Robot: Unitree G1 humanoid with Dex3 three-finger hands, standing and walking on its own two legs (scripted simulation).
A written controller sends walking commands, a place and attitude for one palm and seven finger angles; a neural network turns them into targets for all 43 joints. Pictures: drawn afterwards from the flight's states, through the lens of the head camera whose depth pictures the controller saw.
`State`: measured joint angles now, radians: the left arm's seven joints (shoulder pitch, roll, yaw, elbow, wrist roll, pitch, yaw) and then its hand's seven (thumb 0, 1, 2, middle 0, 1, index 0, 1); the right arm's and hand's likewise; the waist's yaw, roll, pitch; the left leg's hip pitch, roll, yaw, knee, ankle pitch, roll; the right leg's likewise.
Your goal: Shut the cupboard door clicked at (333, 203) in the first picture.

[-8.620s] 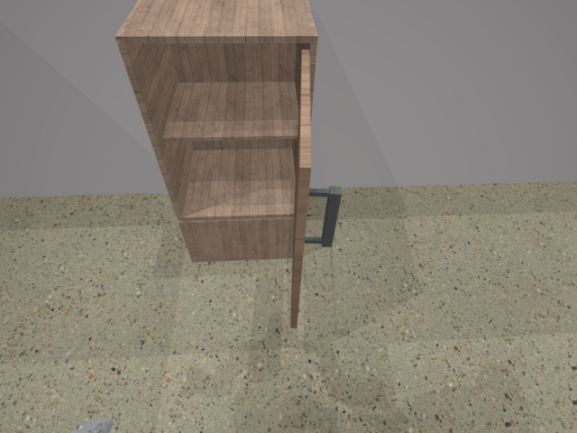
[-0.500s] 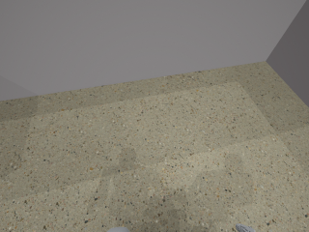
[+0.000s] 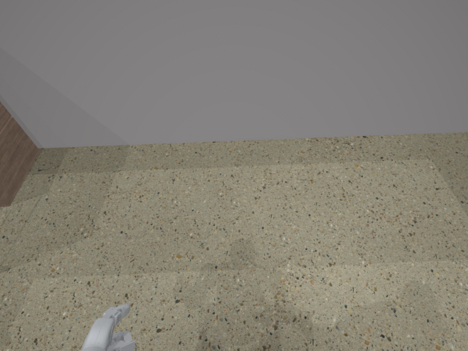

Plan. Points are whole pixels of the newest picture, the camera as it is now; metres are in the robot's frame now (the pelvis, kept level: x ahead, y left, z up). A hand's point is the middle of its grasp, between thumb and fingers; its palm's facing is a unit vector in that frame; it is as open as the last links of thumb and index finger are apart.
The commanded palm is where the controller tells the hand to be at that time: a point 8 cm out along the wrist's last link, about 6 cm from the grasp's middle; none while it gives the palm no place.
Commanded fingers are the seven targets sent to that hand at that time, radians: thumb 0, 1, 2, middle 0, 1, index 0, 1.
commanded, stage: walk to a spot facing it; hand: left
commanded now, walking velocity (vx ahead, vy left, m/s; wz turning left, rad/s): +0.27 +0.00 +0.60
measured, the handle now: out of the picture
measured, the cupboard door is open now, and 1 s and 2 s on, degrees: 85 85 85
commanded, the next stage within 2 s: turn to face it in 1.72 s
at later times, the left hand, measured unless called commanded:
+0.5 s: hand out of the picture -0.08 +0.18 -0.16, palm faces +0.42 -0.88 -0.22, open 7.4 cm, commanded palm none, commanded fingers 0.00 0.90 0.90 -0.20 -0.30 -0.20 -0.30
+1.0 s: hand (62, 273) +0.30 +0.39 -0.15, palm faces +0.43 -0.89 -0.16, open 7.4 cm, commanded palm none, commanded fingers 0.00 0.90 0.90 -0.20 -0.30 -0.20 -0.30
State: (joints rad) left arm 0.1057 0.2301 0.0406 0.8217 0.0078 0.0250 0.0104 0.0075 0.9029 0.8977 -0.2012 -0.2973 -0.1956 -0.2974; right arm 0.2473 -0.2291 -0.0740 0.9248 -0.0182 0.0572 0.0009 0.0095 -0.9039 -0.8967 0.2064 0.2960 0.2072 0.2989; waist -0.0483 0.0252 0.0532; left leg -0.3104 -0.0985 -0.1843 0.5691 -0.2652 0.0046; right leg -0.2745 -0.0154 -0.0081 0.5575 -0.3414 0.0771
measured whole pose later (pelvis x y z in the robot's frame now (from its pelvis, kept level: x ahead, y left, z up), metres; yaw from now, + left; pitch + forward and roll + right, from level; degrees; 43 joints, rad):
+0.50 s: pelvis +0.09 +0.05 +0.00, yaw +21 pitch +1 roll +0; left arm 0.49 0.20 0.04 1.05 0.04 -0.04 0.01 0.01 0.90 0.90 -0.20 -0.30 -0.20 -0.30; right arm 0.06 -0.25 -0.06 0.93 -0.03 0.04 0.06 0.01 -0.91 -0.90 0.20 0.29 0.20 0.30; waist 0.07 -0.01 0.10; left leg -0.46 0.06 0.12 0.71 -0.32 0.02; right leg 0.02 -0.17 -0.35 0.43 -0.41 0.10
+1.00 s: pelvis +0.25 +0.17 +0.01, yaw +29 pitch -2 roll +0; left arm 0.08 0.19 0.04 0.95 0.03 0.00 -0.03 0.01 0.91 0.90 -0.20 -0.30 -0.19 -0.30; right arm 0.41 -0.17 -0.04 1.08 -0.02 -0.07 -0.03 0.00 -0.93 -0.90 0.20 0.30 0.20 0.30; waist -0.05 -0.04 0.04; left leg 0.10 -0.08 0.02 0.27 -0.34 0.09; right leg -0.58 -0.11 -0.09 0.82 -0.14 0.06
